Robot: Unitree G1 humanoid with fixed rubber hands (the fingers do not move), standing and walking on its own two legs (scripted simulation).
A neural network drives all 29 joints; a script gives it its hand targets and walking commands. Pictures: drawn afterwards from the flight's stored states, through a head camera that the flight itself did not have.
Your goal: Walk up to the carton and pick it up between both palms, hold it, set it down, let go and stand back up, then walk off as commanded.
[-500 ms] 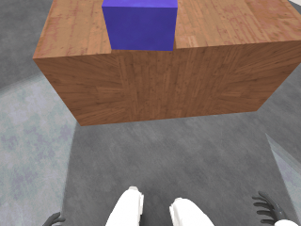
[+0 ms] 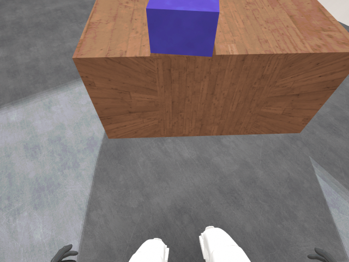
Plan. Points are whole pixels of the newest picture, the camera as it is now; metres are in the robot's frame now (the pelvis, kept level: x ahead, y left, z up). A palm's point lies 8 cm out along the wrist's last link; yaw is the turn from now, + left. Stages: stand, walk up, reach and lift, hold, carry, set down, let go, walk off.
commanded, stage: walk off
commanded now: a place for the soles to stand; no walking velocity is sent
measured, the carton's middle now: (184, 18) +1.04 -0.03 +0.00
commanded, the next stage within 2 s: stand in 0.48 s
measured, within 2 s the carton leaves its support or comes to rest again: neither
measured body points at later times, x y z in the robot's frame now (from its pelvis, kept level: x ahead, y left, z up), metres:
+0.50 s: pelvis -0.10 -0.02 +0.00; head -0.07 -0.03 +0.45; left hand +0.01 +0.29 -0.10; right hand +0.01 -0.35 -0.10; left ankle -0.07 +0.13 -0.68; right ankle -0.05 -0.16 -0.69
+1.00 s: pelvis -0.11 -0.03 +0.00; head -0.08 -0.02 +0.45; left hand +0.02 +0.28 -0.10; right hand +0.01 -0.35 -0.08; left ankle -0.08 +0.13 -0.68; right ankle -0.07 -0.16 -0.69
